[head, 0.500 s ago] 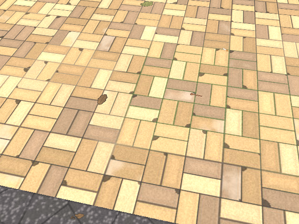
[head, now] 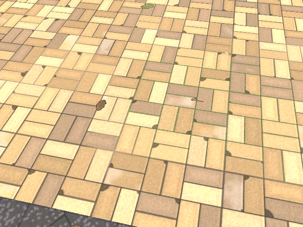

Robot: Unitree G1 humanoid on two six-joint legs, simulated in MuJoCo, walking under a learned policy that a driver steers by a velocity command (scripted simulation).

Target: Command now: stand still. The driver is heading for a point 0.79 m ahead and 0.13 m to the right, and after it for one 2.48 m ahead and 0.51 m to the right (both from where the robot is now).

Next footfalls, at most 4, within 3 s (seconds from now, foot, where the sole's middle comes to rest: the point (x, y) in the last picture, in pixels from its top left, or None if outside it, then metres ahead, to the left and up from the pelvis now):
0.64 right None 0.09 -0.13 -0.77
1.38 right None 0.30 -0.16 -0.77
1.94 left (137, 194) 0.69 0.12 -0.87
2.36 right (184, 157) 0.90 -0.14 -0.87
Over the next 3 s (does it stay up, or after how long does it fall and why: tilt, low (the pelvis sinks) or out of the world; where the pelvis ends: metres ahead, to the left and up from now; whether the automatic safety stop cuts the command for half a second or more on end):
stays up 0.86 -0.01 -0.10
